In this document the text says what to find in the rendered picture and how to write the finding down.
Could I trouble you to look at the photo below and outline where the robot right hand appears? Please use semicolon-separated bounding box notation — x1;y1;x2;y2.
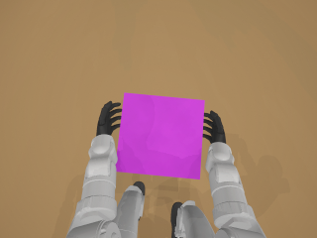
202;110;227;144

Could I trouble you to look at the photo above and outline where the right robot upper arm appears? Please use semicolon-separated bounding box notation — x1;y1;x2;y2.
214;226;265;238

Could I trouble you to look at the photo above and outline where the robot left hand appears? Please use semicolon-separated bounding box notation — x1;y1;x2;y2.
96;101;123;136

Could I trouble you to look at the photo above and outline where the robot right foot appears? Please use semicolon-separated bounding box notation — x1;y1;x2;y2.
170;202;183;238

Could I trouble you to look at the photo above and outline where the left robot thigh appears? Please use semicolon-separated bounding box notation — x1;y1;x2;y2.
112;190;145;238

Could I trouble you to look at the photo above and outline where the carton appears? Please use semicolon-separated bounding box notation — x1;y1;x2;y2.
115;92;205;179

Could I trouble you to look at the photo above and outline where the left robot upper arm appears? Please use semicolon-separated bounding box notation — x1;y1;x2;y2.
66;219;122;238

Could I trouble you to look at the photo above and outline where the robot left forearm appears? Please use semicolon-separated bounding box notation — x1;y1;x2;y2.
66;134;118;236

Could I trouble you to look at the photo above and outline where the robot right forearm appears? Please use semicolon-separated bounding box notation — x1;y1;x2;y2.
205;142;266;238

